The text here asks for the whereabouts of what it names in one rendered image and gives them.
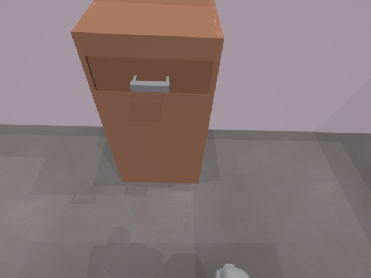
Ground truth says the handle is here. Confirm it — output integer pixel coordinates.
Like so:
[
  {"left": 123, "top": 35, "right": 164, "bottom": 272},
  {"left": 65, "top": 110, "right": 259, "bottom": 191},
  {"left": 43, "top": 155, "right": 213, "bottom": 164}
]
[{"left": 130, "top": 75, "right": 170, "bottom": 93}]

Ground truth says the cabinet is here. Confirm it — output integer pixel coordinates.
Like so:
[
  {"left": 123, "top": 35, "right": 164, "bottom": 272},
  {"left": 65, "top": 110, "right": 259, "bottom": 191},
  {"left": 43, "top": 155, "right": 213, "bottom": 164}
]
[{"left": 71, "top": 0, "right": 224, "bottom": 183}]

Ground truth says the drawer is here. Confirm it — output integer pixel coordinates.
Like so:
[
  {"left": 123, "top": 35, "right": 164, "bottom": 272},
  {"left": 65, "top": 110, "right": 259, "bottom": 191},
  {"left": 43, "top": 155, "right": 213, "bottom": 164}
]
[{"left": 87, "top": 56, "right": 213, "bottom": 94}]

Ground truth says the robot right thigh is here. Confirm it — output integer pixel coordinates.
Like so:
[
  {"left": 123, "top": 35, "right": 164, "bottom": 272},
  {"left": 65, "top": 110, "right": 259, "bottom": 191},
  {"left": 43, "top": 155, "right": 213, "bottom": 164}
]
[{"left": 215, "top": 266, "right": 250, "bottom": 278}]

